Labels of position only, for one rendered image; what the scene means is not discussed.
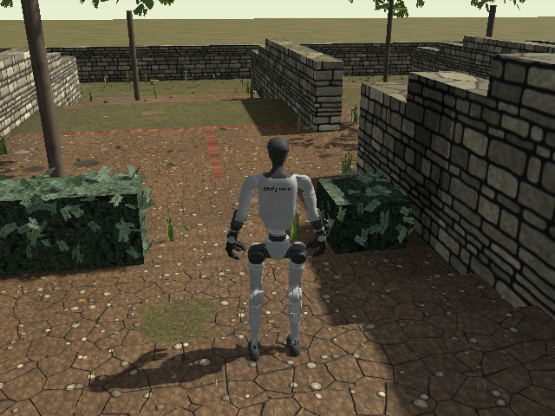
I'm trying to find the right robot forearm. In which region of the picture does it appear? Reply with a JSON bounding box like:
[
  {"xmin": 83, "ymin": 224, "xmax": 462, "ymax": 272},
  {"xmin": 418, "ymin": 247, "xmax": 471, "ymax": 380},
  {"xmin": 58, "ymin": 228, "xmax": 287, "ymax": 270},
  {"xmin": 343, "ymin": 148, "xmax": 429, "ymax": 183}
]
[{"xmin": 310, "ymin": 208, "xmax": 326, "ymax": 242}]

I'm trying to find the robot right foot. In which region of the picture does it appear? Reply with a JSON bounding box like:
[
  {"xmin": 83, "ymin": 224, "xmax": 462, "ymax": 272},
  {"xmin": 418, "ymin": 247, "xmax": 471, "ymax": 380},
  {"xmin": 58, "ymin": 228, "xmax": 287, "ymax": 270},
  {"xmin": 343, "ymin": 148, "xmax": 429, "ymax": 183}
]
[{"xmin": 286, "ymin": 334, "xmax": 300, "ymax": 357}]

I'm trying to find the right robot upper arm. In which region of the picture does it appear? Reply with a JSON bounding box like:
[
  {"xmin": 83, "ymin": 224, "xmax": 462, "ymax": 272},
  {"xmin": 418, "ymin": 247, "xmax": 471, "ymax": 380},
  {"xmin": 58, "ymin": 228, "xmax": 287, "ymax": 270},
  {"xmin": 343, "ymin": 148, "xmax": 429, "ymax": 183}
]
[{"xmin": 296, "ymin": 174, "xmax": 320, "ymax": 222}]

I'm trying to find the left robot upper arm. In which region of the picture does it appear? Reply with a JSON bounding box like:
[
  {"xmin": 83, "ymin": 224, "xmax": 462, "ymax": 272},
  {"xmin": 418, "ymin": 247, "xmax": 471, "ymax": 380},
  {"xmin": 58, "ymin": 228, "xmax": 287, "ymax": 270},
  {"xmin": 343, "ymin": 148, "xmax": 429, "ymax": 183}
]
[{"xmin": 234, "ymin": 174, "xmax": 260, "ymax": 222}]

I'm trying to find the left robot forearm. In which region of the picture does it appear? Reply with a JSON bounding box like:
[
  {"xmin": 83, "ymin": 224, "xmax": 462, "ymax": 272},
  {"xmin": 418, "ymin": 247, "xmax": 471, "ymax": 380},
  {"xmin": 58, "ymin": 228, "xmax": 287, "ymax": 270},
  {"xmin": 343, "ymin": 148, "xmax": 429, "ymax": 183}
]
[{"xmin": 226, "ymin": 209, "xmax": 244, "ymax": 244}]

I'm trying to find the robot right hand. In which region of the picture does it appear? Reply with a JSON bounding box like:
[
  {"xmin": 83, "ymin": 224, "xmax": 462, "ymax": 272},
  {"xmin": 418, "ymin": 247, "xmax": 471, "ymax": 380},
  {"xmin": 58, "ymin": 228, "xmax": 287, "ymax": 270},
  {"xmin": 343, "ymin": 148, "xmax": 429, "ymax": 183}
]
[{"xmin": 306, "ymin": 238, "xmax": 327, "ymax": 257}]

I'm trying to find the robot left hand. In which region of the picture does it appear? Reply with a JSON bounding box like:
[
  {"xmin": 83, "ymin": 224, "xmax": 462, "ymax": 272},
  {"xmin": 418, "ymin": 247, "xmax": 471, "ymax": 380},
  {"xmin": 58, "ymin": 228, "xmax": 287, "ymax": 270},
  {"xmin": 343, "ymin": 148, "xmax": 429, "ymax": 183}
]
[{"xmin": 225, "ymin": 240, "xmax": 246, "ymax": 260}]

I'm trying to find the robot head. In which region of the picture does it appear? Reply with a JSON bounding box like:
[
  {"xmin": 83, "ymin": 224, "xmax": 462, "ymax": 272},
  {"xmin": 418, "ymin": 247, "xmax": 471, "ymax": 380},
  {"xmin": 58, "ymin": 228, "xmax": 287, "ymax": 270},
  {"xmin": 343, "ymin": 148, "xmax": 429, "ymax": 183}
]
[{"xmin": 263, "ymin": 137, "xmax": 293, "ymax": 179}]

